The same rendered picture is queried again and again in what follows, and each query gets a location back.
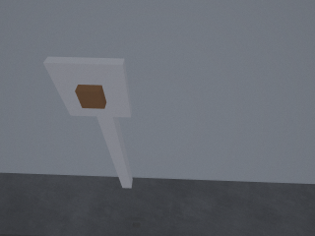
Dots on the panel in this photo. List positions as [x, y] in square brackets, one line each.
[68, 72]

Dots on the button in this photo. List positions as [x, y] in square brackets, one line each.
[91, 96]

